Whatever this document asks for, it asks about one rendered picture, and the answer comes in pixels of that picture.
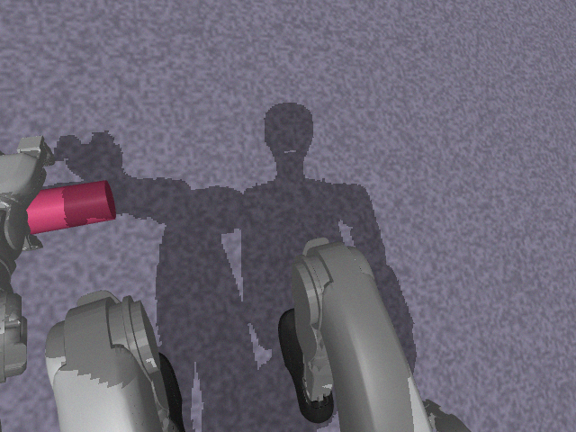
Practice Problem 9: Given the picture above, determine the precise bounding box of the left robot foot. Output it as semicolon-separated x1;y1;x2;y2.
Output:
158;352;185;432

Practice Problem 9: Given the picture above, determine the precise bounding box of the left robot arm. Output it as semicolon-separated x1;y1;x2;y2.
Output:
0;196;28;432

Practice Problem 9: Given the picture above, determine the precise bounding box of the right robot foot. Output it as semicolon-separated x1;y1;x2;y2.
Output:
278;309;334;424

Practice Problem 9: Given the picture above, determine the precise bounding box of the right robot hand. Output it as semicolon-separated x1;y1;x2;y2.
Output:
423;399;471;432

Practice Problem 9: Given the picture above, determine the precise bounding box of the left robot hand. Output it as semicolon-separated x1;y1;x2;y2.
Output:
0;136;55;251

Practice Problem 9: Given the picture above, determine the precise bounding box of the can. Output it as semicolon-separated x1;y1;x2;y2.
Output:
26;180;116;234

